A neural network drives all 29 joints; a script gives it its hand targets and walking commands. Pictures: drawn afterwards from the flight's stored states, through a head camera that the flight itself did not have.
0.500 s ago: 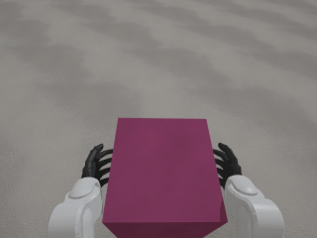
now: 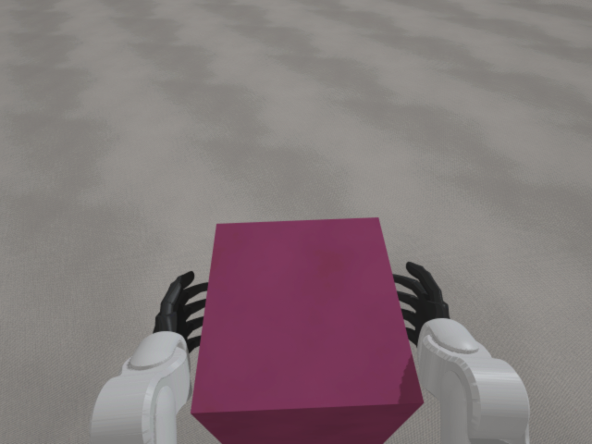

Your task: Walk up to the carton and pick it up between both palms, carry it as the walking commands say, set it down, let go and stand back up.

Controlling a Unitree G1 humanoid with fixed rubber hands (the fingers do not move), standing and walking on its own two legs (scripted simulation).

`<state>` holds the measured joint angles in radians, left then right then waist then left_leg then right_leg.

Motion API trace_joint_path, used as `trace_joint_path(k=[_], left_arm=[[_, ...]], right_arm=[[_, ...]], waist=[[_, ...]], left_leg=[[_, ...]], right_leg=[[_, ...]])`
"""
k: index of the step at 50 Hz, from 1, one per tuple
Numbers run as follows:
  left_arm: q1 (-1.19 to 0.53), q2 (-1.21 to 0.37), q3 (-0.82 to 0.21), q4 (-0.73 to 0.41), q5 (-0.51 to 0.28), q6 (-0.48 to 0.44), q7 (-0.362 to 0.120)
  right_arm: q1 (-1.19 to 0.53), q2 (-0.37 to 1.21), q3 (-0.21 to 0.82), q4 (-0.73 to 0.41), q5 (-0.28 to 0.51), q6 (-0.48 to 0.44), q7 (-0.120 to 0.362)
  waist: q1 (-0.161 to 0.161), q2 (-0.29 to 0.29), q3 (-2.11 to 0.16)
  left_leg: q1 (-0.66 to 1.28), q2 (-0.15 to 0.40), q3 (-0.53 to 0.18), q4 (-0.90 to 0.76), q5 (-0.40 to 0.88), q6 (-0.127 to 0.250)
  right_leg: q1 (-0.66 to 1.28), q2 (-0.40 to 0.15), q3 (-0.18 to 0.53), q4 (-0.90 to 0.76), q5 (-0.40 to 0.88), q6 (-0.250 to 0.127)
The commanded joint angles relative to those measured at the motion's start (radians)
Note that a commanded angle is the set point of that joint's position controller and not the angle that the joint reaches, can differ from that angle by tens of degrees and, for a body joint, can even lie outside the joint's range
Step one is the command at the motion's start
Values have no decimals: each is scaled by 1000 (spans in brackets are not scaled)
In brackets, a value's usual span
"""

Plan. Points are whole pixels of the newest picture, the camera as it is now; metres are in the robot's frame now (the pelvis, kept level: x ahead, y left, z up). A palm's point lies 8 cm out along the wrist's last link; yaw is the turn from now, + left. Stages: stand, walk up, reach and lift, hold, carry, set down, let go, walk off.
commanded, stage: carry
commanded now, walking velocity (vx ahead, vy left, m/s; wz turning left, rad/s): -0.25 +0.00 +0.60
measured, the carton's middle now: (302, 343) +0.26 -0.01 +0.03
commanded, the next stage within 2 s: none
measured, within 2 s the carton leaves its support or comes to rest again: neither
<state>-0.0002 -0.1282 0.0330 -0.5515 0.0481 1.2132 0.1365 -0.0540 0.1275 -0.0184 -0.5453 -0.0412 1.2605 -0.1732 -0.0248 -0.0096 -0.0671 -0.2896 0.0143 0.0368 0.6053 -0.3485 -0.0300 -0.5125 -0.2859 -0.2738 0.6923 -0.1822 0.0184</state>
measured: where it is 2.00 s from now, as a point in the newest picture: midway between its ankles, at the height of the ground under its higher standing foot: outside the picture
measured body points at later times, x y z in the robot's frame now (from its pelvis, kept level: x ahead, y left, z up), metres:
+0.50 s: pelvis -0.21 +0.00 +0.02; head -0.20 -0.03 +0.47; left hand -0.01 +0.19 +0.11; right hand +0.06 -0.09 +0.09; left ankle -0.18 +0.14 -0.62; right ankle -0.16 -0.09 -0.71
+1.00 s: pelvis -0.42 -0.02 +0.01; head -0.41 +0.00 +0.46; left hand -0.30 +0.25 +0.09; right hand -0.13 +0.01 +0.10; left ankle -0.37 +0.13 -0.71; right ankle -0.36 -0.14 -0.66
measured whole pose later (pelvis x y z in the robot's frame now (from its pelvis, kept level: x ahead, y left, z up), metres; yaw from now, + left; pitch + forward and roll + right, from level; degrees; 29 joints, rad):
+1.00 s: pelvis -0.42 -0.02 +0.01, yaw +35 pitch +3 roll -2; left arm -0.02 -0.13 0.01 -0.56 0.03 1.21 0.18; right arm -0.01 0.13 -0.04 -0.54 -0.03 1.19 -0.14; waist 0.03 0.01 -0.03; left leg -0.49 -0.04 -0.11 0.48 -0.04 0.01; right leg -0.51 -0.02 -0.05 1.01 -0.44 0.07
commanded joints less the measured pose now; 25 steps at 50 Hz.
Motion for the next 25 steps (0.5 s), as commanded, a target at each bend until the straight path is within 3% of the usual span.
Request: trace_joint_path(k=[1,2,4,6,9,11,14,16,17,18,19,20,21,22,23,25], left_arm=[[-337,-755,-565,-89,-264,-6,-117],[-404,-800,-605,-133,-288,-18,-123],[-458,-894,-677,-164,-338,-31,-144],[-482,-936,-720,-178,-363,-42,-153],[-464,-906,-727,-199,-378,-52,-146],[-415,-866,-707,-173,-364,-42,-138],[-359,-829,-669,-123,-337,-25,-131],[-338,-816,-639,-97,-318,-19,-129],[-329,-810,-622,-85,-308,-18,-129],[-321,-804,-606,-75,-296,-18,-129],[-310,-797,-589,-44,-277,-19,-130],[-312,-822,-568,-30,-264,-31,-131],[-305,-825,-563,-58,-263,-26,-134],[-328,-846,-559,-92,-267,-31,-140],[-363,-841,-553,-121,-274,-36,-144],[-374,-807,-549,-131,-271,-39,-141]], right_arm=[[-269,791,576,-46,272,-23,149],[-282,814,571,-80,276,-39,156],[-317,864,570,-112,280,-66,168],[-312,875,557,-127,279,-92,177],[-276,833,554,-143,270,-103,171],[-239,795,554,-131,257,-90,164],[-228,769,567,-121,252,-71,159],[-245,771,583,-122,257,-63,159],[-259,771,591,-124,262,-60,160],[-273,772,598,-124,267,-57,160],[-309,769,609,-125,270,-52,162],[-389,770,638,-167,298,-47,170],[-367,812,637,-142,302,-50,175],[-398,846,668,-177,335,-58,180],[-415,860,679,-180,348,-61,182],[-416,849,671,-147,341,-62,175]], waist=[[17,351,-170],[19,277,-158],[26,207,-192],[24,241,-243],[13,194,-265],[9,193,-265],[7,206,-274],[9,234,-286],[17,251,-289],[26,230,-281],[48,34,-227],[51,-388,-182],[25,-212,-106],[20,-116,-105],[12,-84,-109],[4,-94,-121]], left_leg=[[112,415,-572,-253,638,153],[48,390,-484,-176,884,191],[11,263,-305,-175,642,143],[57,179,-216,-146,576,123],[91,174,-302,-192,462,137],[96,200,-391,-242,370,150],[76,212,-462,-287,355,150],[28,175,-442,-335,347,96],[-6,139,-406,-361,307,39],[-79,88,-343,-349,227,-30],[-285,-71,-180,-205,65,-121],[-317,-117,-13,315,-198,-83],[-371,-13,-42,518,-162,-38],[-336,-21,-65,636,-100,-17],[-311,-23,-63,705,-31,-11],[-300,-22,-21,714,66,-12]], right_leg=[[-186,135,73,187,-431,112],[-141,141,192,397,-479,98],[-135,166,257,527,-331,78],[-140,179,261,550,-226,72],[-91,226,255,409,-251,74],[-51,253,252,310,-280,65],[53,283,245,133,-310,38],[196,308,193,-61,-318,19],[297,313,147,-211,-282,13],[430,276,139,-369,-217,-1],[520,98,295,-501,-267,-88],[280,-272,613,-505,-169,-235],[176,-263,499,-507,-117,-230],[116,-186,386,-477,-100,-190],[87,-100,260,-426,-36,-145],[145,-5,153,-303,81,-104]])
